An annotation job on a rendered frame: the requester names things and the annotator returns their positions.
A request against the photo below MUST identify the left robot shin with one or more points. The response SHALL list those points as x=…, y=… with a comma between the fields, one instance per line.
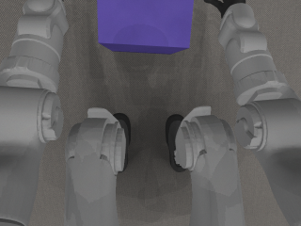
x=93, y=112

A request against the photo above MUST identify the robot shin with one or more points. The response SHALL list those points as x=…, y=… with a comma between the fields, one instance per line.
x=205, y=110
x=93, y=112

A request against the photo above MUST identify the right robot hand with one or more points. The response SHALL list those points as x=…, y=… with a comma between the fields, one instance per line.
x=222, y=7

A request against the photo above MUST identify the robot right upper arm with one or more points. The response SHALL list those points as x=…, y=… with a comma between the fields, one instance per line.
x=271, y=129

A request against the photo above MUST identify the robot right forearm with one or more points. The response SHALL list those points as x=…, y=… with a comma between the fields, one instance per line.
x=251, y=65

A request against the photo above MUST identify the robot left upper arm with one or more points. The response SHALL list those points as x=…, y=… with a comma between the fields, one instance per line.
x=29, y=119

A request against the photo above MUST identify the robot left forearm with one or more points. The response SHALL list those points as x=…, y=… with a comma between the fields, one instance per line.
x=37, y=47

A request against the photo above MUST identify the right robot shin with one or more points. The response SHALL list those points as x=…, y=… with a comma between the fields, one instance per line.
x=205, y=110

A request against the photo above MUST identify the carton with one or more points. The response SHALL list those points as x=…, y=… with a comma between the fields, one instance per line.
x=145, y=26

